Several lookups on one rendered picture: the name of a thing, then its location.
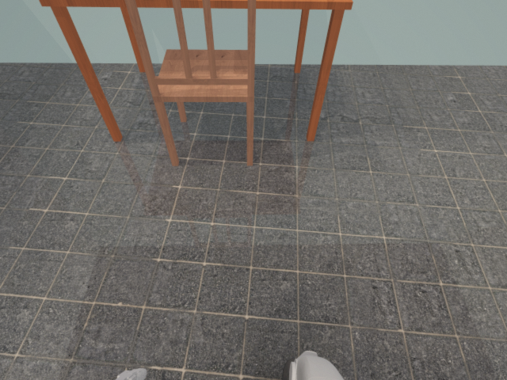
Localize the chair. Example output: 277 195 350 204
125 0 256 166

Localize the right robot shin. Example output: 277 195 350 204
297 351 318 359

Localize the table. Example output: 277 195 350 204
39 0 353 142

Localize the robot right thigh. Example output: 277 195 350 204
289 355 344 380

